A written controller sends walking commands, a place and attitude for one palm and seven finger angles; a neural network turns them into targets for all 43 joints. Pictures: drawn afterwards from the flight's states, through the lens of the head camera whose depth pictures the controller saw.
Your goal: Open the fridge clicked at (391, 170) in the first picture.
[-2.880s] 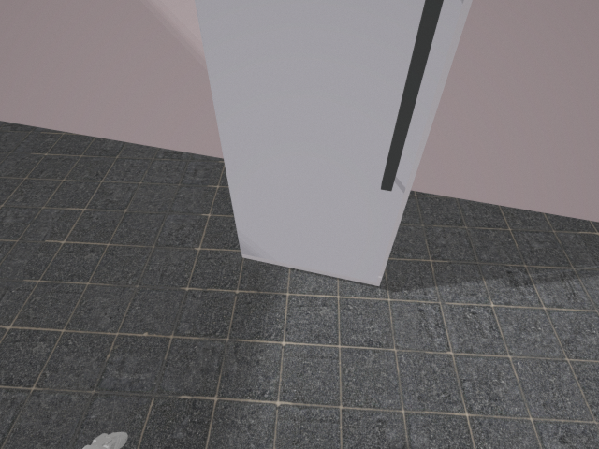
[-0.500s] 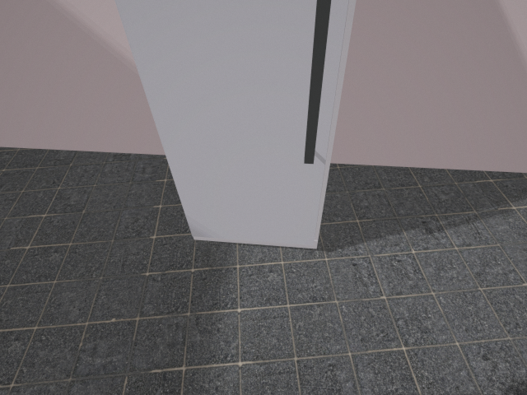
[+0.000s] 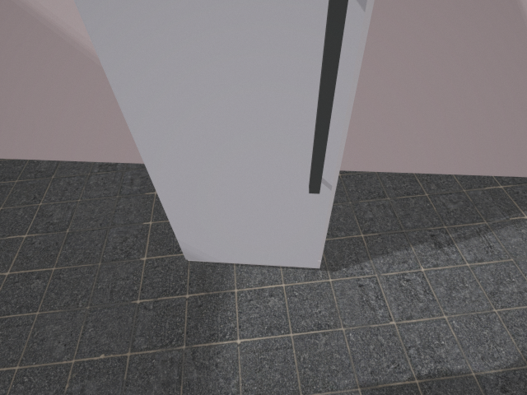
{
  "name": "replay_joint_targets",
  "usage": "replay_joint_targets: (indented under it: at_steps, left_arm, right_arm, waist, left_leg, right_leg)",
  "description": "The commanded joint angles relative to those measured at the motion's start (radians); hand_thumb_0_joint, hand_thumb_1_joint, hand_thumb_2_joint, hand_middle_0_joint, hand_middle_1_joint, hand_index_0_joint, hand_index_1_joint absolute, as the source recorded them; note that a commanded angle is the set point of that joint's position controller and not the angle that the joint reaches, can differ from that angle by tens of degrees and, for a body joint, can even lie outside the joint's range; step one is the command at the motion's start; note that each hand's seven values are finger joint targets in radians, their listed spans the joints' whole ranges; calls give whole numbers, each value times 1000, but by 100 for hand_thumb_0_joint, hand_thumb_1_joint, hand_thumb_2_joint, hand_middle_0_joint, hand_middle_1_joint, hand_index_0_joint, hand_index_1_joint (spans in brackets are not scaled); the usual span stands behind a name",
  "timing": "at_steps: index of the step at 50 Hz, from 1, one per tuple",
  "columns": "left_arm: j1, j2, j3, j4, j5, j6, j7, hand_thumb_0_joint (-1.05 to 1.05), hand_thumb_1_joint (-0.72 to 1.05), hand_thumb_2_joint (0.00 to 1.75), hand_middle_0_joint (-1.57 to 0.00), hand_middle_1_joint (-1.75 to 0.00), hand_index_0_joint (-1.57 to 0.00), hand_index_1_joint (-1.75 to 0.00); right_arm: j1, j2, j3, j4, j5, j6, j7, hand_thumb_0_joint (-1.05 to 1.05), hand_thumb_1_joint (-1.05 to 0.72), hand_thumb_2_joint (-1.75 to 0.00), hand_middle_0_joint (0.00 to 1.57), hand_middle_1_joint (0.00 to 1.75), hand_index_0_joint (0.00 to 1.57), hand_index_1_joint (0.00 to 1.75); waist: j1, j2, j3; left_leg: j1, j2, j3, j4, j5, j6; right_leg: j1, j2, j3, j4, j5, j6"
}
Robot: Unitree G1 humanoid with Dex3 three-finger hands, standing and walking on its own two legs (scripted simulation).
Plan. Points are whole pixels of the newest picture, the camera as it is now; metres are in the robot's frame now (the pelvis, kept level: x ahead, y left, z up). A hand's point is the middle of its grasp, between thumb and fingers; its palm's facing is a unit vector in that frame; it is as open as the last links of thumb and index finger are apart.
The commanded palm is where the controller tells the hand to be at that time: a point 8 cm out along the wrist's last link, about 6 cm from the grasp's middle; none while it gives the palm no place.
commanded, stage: take the last steps up to it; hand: right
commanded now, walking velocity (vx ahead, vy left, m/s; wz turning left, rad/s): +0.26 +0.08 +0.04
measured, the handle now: (323, 104) +0.66 -0.09 +0.09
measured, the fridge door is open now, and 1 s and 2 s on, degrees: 0 0 0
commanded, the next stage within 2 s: come to a stop and stand still in 0.24 s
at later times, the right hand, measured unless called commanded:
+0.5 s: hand (361, 327) +0.29 -0.17 -0.18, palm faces -0.06 +0.98 -0.20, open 7.4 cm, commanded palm none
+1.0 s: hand (395, 355) +0.24 -0.22 -0.18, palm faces +0.05 +0.98 -0.19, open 7.4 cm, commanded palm none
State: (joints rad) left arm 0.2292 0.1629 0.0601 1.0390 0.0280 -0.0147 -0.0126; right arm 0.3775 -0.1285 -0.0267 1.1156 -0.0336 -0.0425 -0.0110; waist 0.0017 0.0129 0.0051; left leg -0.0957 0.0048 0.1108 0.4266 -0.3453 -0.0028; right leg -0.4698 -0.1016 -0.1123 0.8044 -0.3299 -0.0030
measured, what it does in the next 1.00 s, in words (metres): walks ahead: right foot, then left foot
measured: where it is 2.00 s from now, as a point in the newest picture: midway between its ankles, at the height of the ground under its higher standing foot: outside the picture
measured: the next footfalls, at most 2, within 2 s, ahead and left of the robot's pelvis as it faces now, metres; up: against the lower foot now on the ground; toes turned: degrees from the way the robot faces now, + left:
right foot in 0.06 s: +0.13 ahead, -0.10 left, +0.00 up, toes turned -9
left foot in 0.50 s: +0.33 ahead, +0.15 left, +0.00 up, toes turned +9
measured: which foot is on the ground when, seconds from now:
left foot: down 0.00-0.08, up 0.10-0.48, down 0.50-0.86, up 0.88-1.00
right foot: up 0.00-0.04, down 0.06-0.52, up 0.54-0.84, down 0.86-1.00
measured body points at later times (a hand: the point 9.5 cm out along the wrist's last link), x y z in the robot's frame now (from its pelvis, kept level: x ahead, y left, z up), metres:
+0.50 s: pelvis +0.19 +0.02 -0.01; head +0.23 +0.01 +0.44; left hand +0.11 +0.23 -0.16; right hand +0.29 -0.22 -0.16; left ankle +0.30 +0.14 -0.73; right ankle +0.09 -0.10 -0.73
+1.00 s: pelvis +0.17 -0.03 +0.00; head +0.18 -0.06 +0.45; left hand +0.23 +0.21 -0.13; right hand +0.24 -0.27 -0.16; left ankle +0.20 +0.12 -0.67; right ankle +0.17 -0.11 -0.73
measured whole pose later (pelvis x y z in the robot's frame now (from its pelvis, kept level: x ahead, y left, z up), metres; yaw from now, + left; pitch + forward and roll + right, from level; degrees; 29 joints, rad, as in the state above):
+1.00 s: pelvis +0.17 -0.03 +0.00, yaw +1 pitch +0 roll +2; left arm 0.23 0.13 0.03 0.97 0.03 0.03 0.03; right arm 0.20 -0.22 -0.08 0.97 -0.03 0.08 -0.02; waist 0.00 0.06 0.03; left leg -0.52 0.00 -0.03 1.02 -0.37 -0.03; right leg -0.26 -0.01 -0.07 0.58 -0.31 -0.05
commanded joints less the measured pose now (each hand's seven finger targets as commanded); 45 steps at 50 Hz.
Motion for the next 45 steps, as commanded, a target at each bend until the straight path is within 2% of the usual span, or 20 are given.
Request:
replay_joint_targets:
  at_steps: [1,2,3,4,7,10,16,21,23,24,25,26,28,30,33,40,42,43,44,45]
  left_arm:
    - [103,41,3,-17,-4,-39,2,0,90,90,-20,-30,-20,-30]
    - [205,89,12,15,0,-47,13,0,90,90,-20,-30,-20,-30]
    - [326,206,41,39,14,-55,26,0,90,90,-20,-30,-20,-30]
    - [379,260,46,58,6,-46,36,0,90,90,-20,-30,-20,-30]
    - [183,136,10,21,-1,-57,51,0,90,90,-20,-30,-20,-30]
    - [148,78,2,18,-4,-73,56,0,90,90,-20,-30,-20,-30]
    - [174,101,3,35,-4,-63,53,0,90,90,-20,-30,-20,-30]
    - [159,114,1,47,2,-33,60,0,90,90,-20,-30,-20,-30]
    - [134,132,9,44,-9,-21,59,0,90,90,-20,-30,-20,-30]
    - [161,109,12,41,-17,-14,55,0,90,90,-20,-30,-20,-30]
    - [231,68,17,42,-25,-7,49,0,90,90,-20,-30,-20,-30]
    - [256,62,22,30,-34,7,54,0,90,90,-20,-30,-20,-30]
    - [171,54,23,8,-34,25,56,0,90,90,-20,-30,-20,-30]
    - [126,53,23,5,-23,50,51,0,90,90,-20,-30,-20,-30]
    - [140,40,21,-8,-14,75,38,0,90,90,-20,-30,-20,-30]
    - [173,45,14,-47,-11,48,23,0,90,90,-20,-30,-20,-30]
    - [205,89,17,-48,-9,34,24,0,90,90,-20,-30,-20,-30]
    - [165,171,31,-85,5,27,26,0,90,90,-20,-30,-20,-30]
    - [65,216,35,-127,10,28,41,0,90,90,-20,-30,-20,-30]
    - [-3,203,29,-131,12,29,48,0,90,90,-20,-30,-20,-30]
  right_arm:
    - [21,-157,-37,-24,9,-16,-4,0,-90,-90,20,30,20,30]
    - [34,-130,-32,-25,14,-14,-1,0,-90,-90,20,30,20,30]
    - [68,-74,-27,-45,22,-10,6,0,-90,-90,20,30,20,30]
    - [26,-90,-25,-79,13,-9,7,0,-90,-90,20,30,20,30]
    - [-60,-87,-36,-67,0,2,21,0,-90,-90,20,30,20,30]
    - [8,-44,-35,-38,-2,29,24,0,-90,-90,20,30,20,30]
    - [-111,-54,-33,-84,0,46,31,0,-90,-90,20,30,20,30]
    - [-167,-68,-22,-111,6,43,12,0,-90,-90,20,30,20,30]
    - [-49,-112,-35,-91,5,37,1,0,-90,-90,20,30,20,30]
    - [-4,-174,-46,-83,1,27,-8,0,-90,-90,20,30,20,30]
    - [26,-246,-62,-79,-2,20,-19,0,-90,-90,20,30,20,30]
    - [53,-284,-70,-86,7,23,-21,0,-90,-90,20,30,20,30]
    - [-48,-264,-69,-122,10,29,-33,0,-90,-90,20,30,20,30]
    - [-164,-223,-62,-162,11,45,-44,0,-90,-90,20,30,20,30]
    - [-253,-213,-62,-209,4,57,-46,0,-90,-90,20,30,20,30]
    - [-262,-233,-75,-241,-5,80,-30,0,-90,-90,20,30,20,30]
    - [-237,-184,-64,-244,11,92,-20,0,-90,-90,20,30,20,30]
    - [-226,-122,-57,-265,22,99,-15,0,-90,-90,20,30,20,30]
    - [-254,-129,-57,-266,15,109,-19,0,-90,-90,20,30,20,30]
    - [-243,-141,-69,-245,7,115,-19,0,-90,-90,20,30,20,30]
  waist:
    - [61,49,68]
    - [100,-50,5]
    - [133,-286,-84]
    - [143,-375,-97]
    - [55,-94,86]
    - [7,-124,41]
    - [9,-143,85]
    - [14,-165,87]
    - [-54,-120,27]
    - [-62,-28,-26]
    - [-51,122,-131]
    - [-55,137,-187]
    - [-57,218,-183]
    - [-19,110,-104]
    - [14,147,-84]
    - [30,189,-74]
    - [45,4,-23]
    - [44,-301,52]
    - [41,-339,111]
    - [14,-280,118]
  left_leg:
    - [-179,173,-106,-42,222,117]
    - [-232,129,-75,155,284,90]
    - [-419,20,8,462,45,29]
    - [-517,-27,-40,705,-236,24]
    - [-568,108,-123,830,-23,11]
    - [-482,104,-92,744,67,-17]
    - [-514,102,-35,496,177,-25]
    - [-281,48,-3,210,191,3]
    - [-117,50,5,76,357,3]
    - [6,123,-52,65,704,18]
    - [169,317,-250,119,1187,117]
    - [186,449,-296,103,1422,227]
    - [86,442,-327,52,1205,265]
    - [-75,397,-247,8,928,228]
    - [-229,352,-171,-49,632,179]
    - [-292,282,-201,-80,90,124]
    - [-408,185,-140,78,-90,49]
    - [-498,45,-37,313,-172,-18]
    - [-453,10,-118,494,-179,-29]
    - [-422,7,-191,617,-118,-20]
  right_leg:
    - [278,56,-68,-232,127,-5]
    - [455,18,-8,-305,119,-22]
    - [628,-245,359,-418,102,-114]
    - [628,-385,571,-561,99,-175]
    - [396,-324,354,-565,302,-168]
    - [369,-212,103,-540,545,-119]
    - [412,-178,12,-546,648,-109]
    - [377,-174,11,-415,816,-95]
    - [359,-140,5,-288,716,-58]
    - [283,-82,-17,-163,509,-22]
    - [145,37,-38,62,118,11]
    - [122,111,19,279,-308,16]
    - [59,88,136,466,-315,14]
    - [40,64,157,501,-236,30]
    - [101,68,121,381,-183,44]
    - [237,83,40,-71,-82,21]
    - [324,41,120,-386,-28,3]
    - [195,-180,428,-580,-130,-75]
    - [8,-267,524,-670,-128,-128]
    - [-38,-227,463,-659,-123,-118]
